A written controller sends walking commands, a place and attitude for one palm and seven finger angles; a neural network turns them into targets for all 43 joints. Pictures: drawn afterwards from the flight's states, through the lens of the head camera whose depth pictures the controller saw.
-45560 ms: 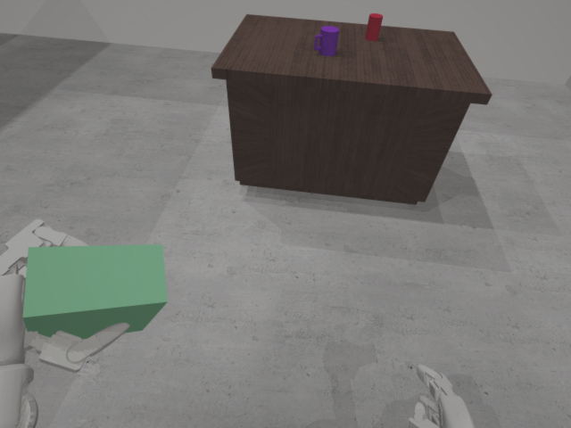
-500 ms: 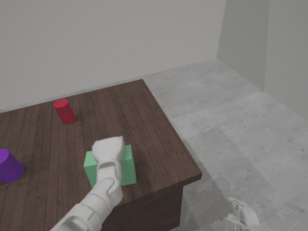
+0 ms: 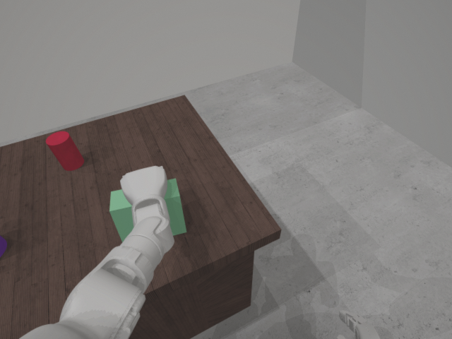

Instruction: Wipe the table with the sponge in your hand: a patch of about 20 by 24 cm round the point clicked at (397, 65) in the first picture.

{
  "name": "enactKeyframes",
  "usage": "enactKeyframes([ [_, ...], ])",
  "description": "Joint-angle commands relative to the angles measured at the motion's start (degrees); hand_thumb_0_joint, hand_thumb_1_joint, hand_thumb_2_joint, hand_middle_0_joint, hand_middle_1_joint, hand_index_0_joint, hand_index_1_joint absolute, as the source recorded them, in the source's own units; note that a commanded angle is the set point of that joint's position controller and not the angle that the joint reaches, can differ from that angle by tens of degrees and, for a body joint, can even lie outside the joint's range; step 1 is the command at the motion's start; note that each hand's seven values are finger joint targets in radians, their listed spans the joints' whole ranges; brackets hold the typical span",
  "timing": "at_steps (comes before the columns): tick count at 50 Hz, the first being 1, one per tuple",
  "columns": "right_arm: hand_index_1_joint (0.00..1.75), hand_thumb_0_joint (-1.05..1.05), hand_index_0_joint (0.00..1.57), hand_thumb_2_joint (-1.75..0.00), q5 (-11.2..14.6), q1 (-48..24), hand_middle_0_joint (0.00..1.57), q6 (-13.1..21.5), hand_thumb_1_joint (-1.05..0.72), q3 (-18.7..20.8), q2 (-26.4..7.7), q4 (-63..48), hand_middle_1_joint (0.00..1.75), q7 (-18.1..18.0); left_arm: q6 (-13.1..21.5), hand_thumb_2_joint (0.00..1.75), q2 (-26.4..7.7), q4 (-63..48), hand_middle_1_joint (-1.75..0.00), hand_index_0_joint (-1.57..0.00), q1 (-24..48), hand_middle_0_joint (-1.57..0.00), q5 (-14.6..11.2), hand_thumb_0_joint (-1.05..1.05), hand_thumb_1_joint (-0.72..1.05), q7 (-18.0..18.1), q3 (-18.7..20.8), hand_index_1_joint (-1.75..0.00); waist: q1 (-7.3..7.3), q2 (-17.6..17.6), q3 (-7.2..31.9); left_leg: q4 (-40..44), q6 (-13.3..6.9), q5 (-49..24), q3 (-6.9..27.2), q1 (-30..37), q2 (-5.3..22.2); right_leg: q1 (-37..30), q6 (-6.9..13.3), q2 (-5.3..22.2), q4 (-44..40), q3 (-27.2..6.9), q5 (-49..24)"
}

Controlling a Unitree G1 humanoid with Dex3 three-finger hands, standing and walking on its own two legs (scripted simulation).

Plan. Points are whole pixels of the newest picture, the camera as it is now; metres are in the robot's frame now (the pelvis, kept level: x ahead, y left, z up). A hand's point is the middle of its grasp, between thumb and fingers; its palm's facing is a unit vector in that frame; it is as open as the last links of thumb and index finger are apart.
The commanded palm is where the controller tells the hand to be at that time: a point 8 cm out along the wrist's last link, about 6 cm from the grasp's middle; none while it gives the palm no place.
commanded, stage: wipe forward along the third lane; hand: left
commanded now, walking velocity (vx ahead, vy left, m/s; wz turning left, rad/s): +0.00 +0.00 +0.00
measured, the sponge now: (152, 218) +0.37 +0.19 -0.02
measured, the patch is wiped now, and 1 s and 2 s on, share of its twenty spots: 0.95 1.00 1.00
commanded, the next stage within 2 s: wipe back along the third lane in 1.02 s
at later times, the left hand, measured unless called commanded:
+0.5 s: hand (150, 186) +0.43 +0.19 +0.02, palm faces -0.09 -0.02 -1.00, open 10.2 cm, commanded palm +0.42 +0.20 +0.06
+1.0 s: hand (145, 169) +0.48 +0.22 +0.02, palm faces -0.11 -0.02 -0.99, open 10.2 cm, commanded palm +0.47 +0.22 +0.05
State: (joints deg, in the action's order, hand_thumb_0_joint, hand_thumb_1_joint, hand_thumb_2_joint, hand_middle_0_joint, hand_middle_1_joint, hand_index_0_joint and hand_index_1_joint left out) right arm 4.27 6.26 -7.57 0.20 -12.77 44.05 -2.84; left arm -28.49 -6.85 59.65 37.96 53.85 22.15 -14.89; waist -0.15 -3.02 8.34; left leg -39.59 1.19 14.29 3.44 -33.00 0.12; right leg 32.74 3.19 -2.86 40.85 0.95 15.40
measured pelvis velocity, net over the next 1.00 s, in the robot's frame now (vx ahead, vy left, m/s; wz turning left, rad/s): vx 0.02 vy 0.03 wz -0.04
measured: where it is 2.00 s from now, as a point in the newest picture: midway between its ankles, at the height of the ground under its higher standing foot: outside the picture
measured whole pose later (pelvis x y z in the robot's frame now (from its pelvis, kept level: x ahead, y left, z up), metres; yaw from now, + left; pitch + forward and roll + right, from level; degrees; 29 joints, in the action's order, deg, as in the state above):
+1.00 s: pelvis +0.02 +0.03 +0.00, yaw -2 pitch +16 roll -2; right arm 3.1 12.4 -4.4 -0.1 -13.3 45.2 -0.6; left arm -26.3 -14.1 74.8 53.3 56.2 23.2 -6.1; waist -6.0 -2.8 10.4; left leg -43.1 0.0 16.5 1.9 -42.4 0.8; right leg 40.5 1.0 -3.5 39.9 -0.6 15.2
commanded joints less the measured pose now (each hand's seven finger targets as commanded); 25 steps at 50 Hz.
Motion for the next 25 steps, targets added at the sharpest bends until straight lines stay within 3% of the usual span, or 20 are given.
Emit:
enactKeyframes([
  [1,0.3,0.0,0.2,-0.9,-0.13,-6.24,0.2,2.97,-0.9,1.94,-6.43,-7.84,0.3,-0.45,-0.85,1.3,-9.12,-2.55,-1.6,-1.2,21.48,-1.2,2.33,0.0,0.1,3.1,1.67,-1.6,-2.25,8.77,8.99,4.49,-2.55,9.26,-3.87,1.06,-1.69,-3.5,-1.98,2.06,-12.38,-3.54,11.92],
  [8,0.3,0.0,0.2,-0.9,-0.26,-3.75,0.2,3.75,-0.9,2.3,-6.95,-7.31,0.3,-0.38,-0.34,1.3,-12.14,-0.07,-1.6,-1.2,23.57,-1.2,1.99,0.0,0.1,3.86,3.92,-1.6,-2.75,9.02,11.37,3.95,-2.77,9.13,-3.91,-0.63,-1.37,-3.84,-2.18,1.9,-11.69,-3.57,11.29],
  [14,0.3,0.0,0.2,-0.9,-0.25,-2.29,0.2,4.33,-0.9,2.07,-7.4,-6.55,0.3,-0.38,-0.68,1.3,-14.87,2.77,-1.6,-1.2,26.24,-1.2,2.32,0.0,0.1,4.17,4.95,-1.6,-3.74,8.9,10.12,3.58,-2.83,9.83,-3.99,-2.61,-1.09,-2.42,-2.41,1.94,-11.68,-3.63,11.94],
  [15,0.3,0.0,0.2,-0.9,-0.32,-2.1,0.2,4.51,-0.9,2.08,-7.35,-6.57,0.3,-0.35,-0.68,1.3,-14.07,2.61,-1.6,-1.2,26.64,-1.2,2.31,0.0,0.1,4.09,4.35,-1.6,-3.97,8.51,10.35,3.47,-2.91,9.75,-4.15,-2.59,-1.1,-2.48,-2.48,1.97,-11.92,-3.77,11.68],
  [16,0.3,0.0,0.2,-0.9,-0.33,-1.68,0.2,4.59,-0.9,2.12,-7.53,-6.37,0.3,-0.31,-0.67,1.3,-15.57,3.41,-1.6,-1.2,26.45,-1.2,2.52,0.0,0.1,4.14,5.4,-1.6,-3.87,9.19,10.57,3.38,-2.93,9.76,-4.04,-2.81,-0.99,-2.56,-2.45,1.95,-11.85,-3.76,11.73],
  [20,0.3,0.0,0.2,-0.9,-0.34,-1.13,0.2,4.77,-0.9,2.01,-7.49,-6.53,0.3,-0.27,-0.52,1.3,-15.81,3.82,-1.6,-1.2,28.62,-1.2,3.07,0.0,0.1,4.14,4.95,-1.6,-4.43,6.62,11.35,3.27,-2.91,9.91,-4.19,-2.74,-0.92,-1.4,-2.47,1.83,-11.33,-3.49,11.03],
  [22,0.3,0.0,0.2,-0.9,-0.5,-0.6,0.2,4.97,-0.9,2.0,-7.71,-6.13,0.3,-0.29,-0.51,1.3,-18.37,4.42,-1.6,-1.2,30.58,-1.2,3.16,0.0,0.1,4.22,6.67,-1.6,-4.51,6.6,12.3,3.26,-2.93,9.88,-3.93,-3.06,-0.73,-1.81,-2.4,1.7,-11.05,-3.51,10.71],
  [25,0.3,0.0,0.2,-0.9,-0.51,0.55,0.2,5.12,-0.9,1.82,-7.83,-5.93,0.3,-0.45,-0.61,1.3,-19.26,5.34,-1.6,-1.2,32.01,-1.2,3.32,0.0,0.1,4.22,6.49,-1.6,-5.11,6.98,13.01,2.84,-3.03,9.9,-4.14,-3.67,-0.65,-2.02,-2.68,1.86,-10.88,-3.55,10.36],
])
